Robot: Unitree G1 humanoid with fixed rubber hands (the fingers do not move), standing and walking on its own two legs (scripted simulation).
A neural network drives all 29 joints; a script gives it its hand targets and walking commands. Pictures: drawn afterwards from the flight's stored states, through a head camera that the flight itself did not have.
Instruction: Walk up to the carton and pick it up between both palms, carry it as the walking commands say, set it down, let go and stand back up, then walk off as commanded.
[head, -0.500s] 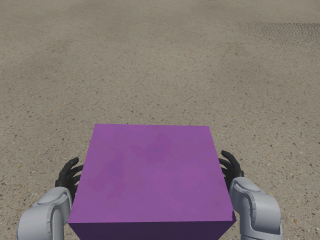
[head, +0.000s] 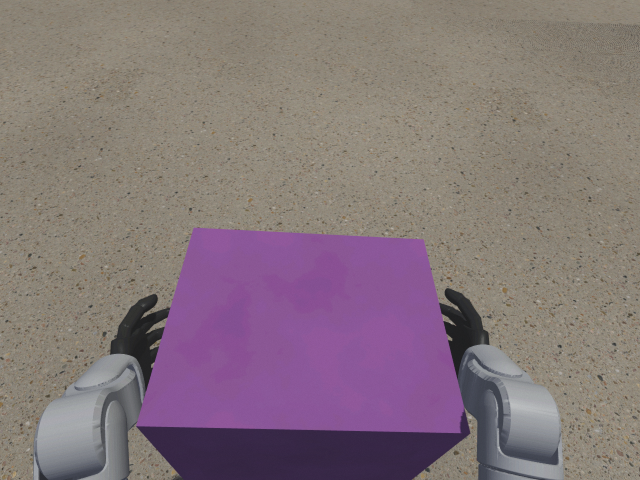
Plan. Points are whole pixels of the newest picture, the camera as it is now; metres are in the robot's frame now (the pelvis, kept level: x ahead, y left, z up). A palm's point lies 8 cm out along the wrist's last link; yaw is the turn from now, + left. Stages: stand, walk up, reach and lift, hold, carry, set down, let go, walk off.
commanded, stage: carry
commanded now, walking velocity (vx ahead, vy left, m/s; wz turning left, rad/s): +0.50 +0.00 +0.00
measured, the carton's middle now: (303, 365) +0.27 +0.02 -0.01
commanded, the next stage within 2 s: none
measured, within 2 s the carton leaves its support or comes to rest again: neither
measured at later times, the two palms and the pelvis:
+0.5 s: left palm (194, 158) +0.57 +0.20 +0.08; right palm (421, 137) +0.62 -0.16 +0.09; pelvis +0.35 -0.01 +0.01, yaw +0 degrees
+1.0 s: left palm (232, 65) +0.90 +0.19 +0.08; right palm (401, 53) +0.95 -0.17 +0.09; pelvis +0.68 -0.01 +0.02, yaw +5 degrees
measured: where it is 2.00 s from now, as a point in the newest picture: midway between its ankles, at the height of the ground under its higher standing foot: (308, 214)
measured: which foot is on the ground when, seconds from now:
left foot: down 0.00-0.16, up 0.18-0.42, down 0.44-0.78, up 0.80-1.00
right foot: up 0.00-0.12, down 0.14-0.44, up 0.46-0.74, down 0.76-1.00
